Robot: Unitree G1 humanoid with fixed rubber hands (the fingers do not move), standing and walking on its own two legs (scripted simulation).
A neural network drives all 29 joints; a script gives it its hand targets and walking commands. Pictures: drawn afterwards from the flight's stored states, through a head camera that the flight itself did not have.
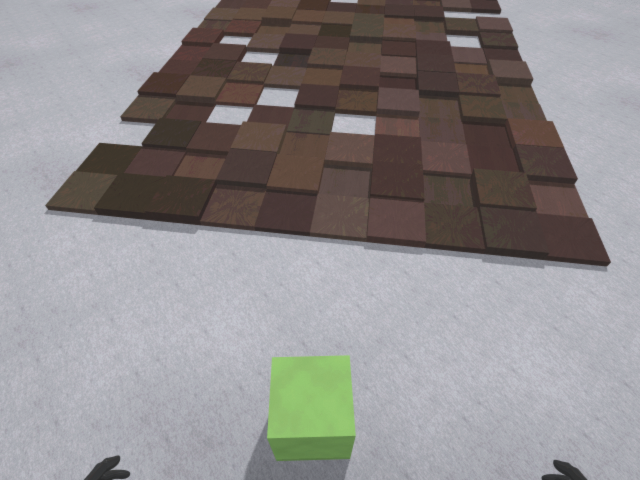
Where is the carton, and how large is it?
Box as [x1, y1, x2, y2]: [267, 355, 355, 460]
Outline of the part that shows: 349,355 272,357 267,438 276,460 349,458 355,436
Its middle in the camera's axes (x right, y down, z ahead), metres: -0.03 +0.48 +1.08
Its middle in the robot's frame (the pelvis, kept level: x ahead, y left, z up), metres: +0.40 +0.05 -0.66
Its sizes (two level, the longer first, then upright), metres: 0.210 0.200 0.250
